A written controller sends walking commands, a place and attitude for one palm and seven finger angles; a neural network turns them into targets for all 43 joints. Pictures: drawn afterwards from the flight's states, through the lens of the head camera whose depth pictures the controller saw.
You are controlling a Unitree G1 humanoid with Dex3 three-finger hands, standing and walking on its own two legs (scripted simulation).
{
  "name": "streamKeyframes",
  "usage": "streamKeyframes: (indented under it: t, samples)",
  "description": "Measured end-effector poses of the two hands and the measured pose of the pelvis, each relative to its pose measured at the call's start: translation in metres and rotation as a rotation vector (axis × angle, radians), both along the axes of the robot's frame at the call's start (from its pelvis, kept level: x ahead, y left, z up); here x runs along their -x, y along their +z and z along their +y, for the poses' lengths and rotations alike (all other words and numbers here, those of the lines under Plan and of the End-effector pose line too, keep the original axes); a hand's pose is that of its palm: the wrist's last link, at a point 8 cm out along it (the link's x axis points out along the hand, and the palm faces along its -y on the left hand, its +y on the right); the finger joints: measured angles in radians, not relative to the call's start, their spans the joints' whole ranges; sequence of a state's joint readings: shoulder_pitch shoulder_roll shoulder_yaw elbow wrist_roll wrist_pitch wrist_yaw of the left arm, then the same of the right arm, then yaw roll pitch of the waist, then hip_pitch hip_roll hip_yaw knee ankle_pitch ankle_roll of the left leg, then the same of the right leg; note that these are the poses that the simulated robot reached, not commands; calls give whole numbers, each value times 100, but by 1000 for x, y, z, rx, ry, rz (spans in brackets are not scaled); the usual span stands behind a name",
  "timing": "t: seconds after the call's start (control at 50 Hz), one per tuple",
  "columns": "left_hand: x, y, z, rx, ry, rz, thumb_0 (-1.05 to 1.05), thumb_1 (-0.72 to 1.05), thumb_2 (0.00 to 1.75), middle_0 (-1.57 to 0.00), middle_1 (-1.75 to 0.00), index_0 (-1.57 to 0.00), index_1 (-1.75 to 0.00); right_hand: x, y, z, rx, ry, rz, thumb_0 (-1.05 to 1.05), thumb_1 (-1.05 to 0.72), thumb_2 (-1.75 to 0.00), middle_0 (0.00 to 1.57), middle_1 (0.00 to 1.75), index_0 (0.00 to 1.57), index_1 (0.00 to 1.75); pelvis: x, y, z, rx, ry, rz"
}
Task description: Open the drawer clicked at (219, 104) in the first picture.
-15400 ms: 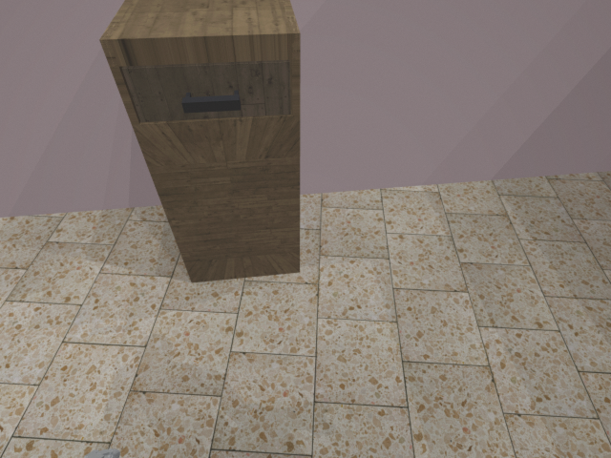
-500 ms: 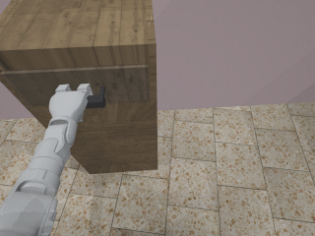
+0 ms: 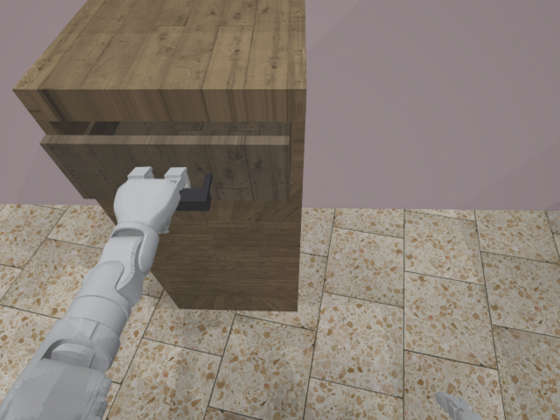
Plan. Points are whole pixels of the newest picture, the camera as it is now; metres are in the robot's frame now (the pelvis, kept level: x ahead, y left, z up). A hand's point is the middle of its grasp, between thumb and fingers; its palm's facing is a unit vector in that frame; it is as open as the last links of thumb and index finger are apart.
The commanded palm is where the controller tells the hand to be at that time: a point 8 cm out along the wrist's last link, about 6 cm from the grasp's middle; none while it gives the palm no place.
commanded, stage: pull the drawer open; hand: left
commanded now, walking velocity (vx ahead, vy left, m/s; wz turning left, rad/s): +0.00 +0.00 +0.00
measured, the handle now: (170, 188) +0.46 +0.21 +0.04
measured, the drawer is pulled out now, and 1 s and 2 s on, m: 0.05 0.23 0.30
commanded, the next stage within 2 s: open the thumb to release the handle in 1.62 s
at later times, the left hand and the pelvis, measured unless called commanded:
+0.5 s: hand (152, 256) +0.34 +0.21 +0.02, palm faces +0.01 -0.08 -1.00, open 5.8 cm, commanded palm +0.29 +0.22 +0.08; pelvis +0.00 +0.00 +0.01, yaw -3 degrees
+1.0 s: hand (130, 338) +0.22 +0.21 +0.02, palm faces -0.01 -0.11 -0.99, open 6.0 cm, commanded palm +0.18 +0.22 +0.08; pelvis +0.00 -0.01 +0.00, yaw -1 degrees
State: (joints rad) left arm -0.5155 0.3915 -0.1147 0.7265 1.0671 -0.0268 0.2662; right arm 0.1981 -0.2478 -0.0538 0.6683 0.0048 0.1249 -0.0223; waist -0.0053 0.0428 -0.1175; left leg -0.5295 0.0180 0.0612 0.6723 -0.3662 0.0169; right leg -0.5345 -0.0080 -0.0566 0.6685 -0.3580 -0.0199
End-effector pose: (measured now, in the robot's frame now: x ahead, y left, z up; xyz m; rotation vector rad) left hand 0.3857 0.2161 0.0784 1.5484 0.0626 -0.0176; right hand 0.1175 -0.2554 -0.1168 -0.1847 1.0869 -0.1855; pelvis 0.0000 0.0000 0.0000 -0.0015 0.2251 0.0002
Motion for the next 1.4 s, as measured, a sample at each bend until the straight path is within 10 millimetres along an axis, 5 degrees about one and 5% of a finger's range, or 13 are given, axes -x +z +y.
streamKeyframes:
  t: [0.2, 0.36, 0.48, 0.72, 0.86, 1.04, 1.4]
  samples:
    - [2, 1, 0, 16, -3, 10, 1, 66, 77, -33, -135, -40, -135, 54, -4, -12, 3, -76, 68, 0, -91, -90, 20, 30, 20, 30, 12, 0, -6, -6, -22, 0]
    - [28, -2, 1, 40, -5, -33, 3, 69, 76, -27, -135, -39, -135, 82, -3, -19, -3, -139, 102, 1, -91, -90, 20, 30, 20, 30, 10, 3, -3, -7, -55, -8]
    - [60, -3, 0, 56, -1, -58, 3, 69, 77, -25, -135, -39, -135, 57, 4, -16, -4, -115, 34, 1, -91, -90, 20, 30, 20, 30, 5, 5, 1, -5, -59, -31]
    - [124, -2, -1, 84, 33, -52, 5, 67, 76, -26, -135, -41, -135, -56, 31, 15, -49, 60, -250, 1, -91, -90, 20, 30, 20, 30, 0, 5, 3, -6, -45, -83]
    - [158, -1, -3, 88, 59, -49, 6, 66, 76, -26, -135, -42, -135, -94, 42, 37, -82, 171, -336, 1, -91, -90, 20, 30, 20, 30, 0, 4, -3, -9, -29, -105]
    - [191, 0, -3, 86, 69, -37, 6, 66, 76, -27, -135, -42, -135, -93, 37, 41, -98, 215, -317, 1, -91, -90, 20, 30, 20, 30, 0, 3, -12, -13, -32, -118]
    - [255, 2, -3, 74, 58, -4, 4, 66, 73, -28, -135, -42, -135, -49, 21, -4, -42, 140, -245, 1, -91, -90, 20, 30, 20, 30, 11, -5, -19, -22, -66, -89]
